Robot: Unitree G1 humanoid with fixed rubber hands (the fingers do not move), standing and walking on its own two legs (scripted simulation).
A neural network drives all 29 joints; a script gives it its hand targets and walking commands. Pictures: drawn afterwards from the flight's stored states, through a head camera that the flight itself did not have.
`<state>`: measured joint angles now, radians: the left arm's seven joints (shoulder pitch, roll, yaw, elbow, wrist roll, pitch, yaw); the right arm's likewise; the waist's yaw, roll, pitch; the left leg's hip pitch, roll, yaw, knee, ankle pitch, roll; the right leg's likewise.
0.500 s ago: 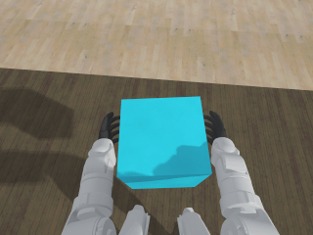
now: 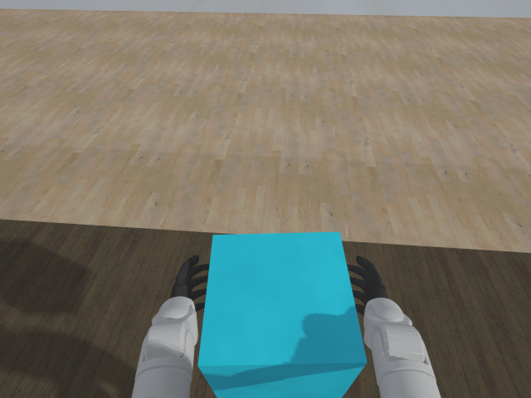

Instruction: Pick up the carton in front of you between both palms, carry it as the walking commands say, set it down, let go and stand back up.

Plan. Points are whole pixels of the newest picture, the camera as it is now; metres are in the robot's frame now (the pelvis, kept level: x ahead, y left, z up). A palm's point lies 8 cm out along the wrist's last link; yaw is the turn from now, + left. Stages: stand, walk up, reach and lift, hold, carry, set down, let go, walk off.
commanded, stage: reach and lift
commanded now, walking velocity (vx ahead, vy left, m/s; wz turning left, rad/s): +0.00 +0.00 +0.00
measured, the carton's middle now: (278, 322) +0.30 +0.00 -0.06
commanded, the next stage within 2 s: hold in 1.06 s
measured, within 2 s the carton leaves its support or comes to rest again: neither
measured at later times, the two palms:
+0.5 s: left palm (180, 300) +0.28 +0.15 +0.03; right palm (380, 301) +0.28 -0.15 +0.03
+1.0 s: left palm (179, 294) +0.29 +0.15 +0.04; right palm (382, 295) +0.29 -0.15 +0.04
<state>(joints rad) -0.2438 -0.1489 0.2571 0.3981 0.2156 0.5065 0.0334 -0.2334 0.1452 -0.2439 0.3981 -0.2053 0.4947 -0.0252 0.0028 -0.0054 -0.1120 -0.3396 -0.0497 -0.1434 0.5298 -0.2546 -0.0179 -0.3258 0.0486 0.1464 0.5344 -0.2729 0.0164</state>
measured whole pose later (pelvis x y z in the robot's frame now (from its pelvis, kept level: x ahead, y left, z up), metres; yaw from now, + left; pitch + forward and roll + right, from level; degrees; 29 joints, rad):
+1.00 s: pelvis +0.00 +0.00 +0.01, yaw +0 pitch -5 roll +0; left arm -0.25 -0.15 0.22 0.28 0.27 0.69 0.00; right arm -0.24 0.15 -0.22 0.28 -0.27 0.68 0.01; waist 0.00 0.00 0.00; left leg -0.09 -0.04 -0.14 0.37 -0.20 -0.01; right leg -0.08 0.03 0.14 0.37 -0.21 0.01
